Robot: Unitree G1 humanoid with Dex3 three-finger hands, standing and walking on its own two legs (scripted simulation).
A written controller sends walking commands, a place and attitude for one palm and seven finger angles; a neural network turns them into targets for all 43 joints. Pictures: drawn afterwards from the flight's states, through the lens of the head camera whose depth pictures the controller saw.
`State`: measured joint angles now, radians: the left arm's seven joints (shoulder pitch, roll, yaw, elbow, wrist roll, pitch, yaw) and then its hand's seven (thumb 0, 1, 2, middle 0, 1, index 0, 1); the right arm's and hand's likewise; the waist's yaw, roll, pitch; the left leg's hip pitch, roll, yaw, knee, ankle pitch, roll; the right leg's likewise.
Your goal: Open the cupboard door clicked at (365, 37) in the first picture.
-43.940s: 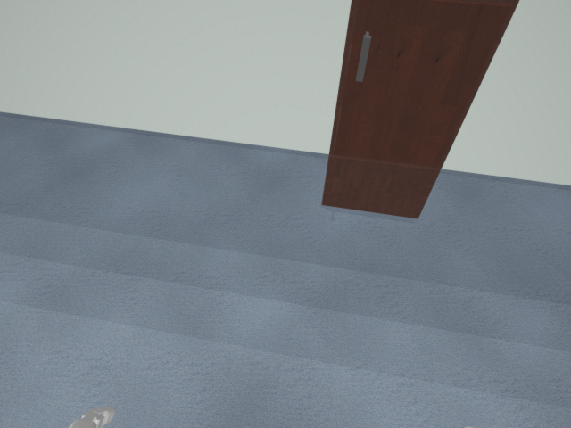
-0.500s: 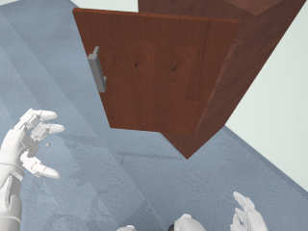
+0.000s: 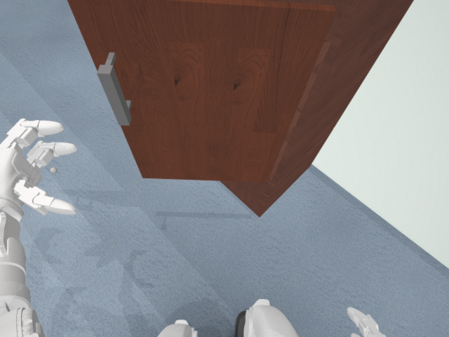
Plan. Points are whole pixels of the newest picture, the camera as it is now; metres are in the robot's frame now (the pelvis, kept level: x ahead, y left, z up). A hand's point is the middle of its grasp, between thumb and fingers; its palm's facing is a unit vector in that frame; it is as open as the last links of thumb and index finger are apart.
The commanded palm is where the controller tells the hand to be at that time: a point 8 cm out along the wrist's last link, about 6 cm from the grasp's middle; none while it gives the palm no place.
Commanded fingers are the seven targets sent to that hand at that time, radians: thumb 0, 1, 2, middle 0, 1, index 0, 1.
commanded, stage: move the hooked fingers beside the handle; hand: left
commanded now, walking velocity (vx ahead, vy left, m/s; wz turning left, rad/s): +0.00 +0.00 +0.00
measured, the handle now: (118, 90) +0.57 +0.23 +0.05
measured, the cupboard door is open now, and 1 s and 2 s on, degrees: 44 44 44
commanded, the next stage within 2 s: slide the fingers in behind the handle in 1.80 s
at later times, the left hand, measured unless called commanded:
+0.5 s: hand (71, 134) +0.44 +0.28 +0.07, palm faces -0.01 -1.00 +0.01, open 14.0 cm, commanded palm +0.42 +0.33 +0.06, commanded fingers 0.00 -0.50 0.30 -0.30 -1.20 -0.30 -1.20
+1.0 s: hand (82, 104) +0.52 +0.28 +0.06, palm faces -0.01 -1.00 -0.02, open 14.0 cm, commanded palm +0.50 +0.33 +0.05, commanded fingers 0.00 -0.50 0.30 -0.30 -1.20 -0.30 -1.20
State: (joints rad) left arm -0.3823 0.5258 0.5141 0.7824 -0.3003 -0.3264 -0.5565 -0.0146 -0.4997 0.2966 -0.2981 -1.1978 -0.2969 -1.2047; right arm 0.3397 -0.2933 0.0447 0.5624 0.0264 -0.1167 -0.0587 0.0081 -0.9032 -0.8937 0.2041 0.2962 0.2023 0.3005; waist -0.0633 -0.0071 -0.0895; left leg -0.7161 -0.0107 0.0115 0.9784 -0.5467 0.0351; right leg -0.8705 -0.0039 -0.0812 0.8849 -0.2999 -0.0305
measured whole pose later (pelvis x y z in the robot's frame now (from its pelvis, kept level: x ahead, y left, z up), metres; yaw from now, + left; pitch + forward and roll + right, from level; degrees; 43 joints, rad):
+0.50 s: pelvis +0.00 +0.01 -0.01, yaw +0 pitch +20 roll -2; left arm -0.70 0.61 0.51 1.06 -0.21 -0.37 -0.54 -0.01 -0.50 0.30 -0.30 -1.20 -0.30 -1.20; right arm 0.36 -0.29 0.06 0.58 0.02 -0.02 -0.05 0.00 -0.90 -0.89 0.20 0.30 0.20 0.30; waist -0.11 -0.01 -0.09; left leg -0.81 -0.01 0.01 1.03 -0.56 0.04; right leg -0.96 0.00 -0.08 0.91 -0.29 -0.02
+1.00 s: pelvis +0.00 +0.01 -0.02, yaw -1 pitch +25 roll -4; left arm -0.96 0.81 0.56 1.25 -0.10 -0.34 -0.52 -0.01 -0.50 0.30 -0.30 -1.20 -0.30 -1.20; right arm 0.40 -0.31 0.08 0.55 -0.01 0.07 -0.04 0.00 -0.90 -0.89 0.20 0.30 0.20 0.30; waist -0.22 0.00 -0.08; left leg -0.96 0.01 0.00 1.09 -0.58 0.05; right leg -1.08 0.01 -0.10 0.93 -0.29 -0.02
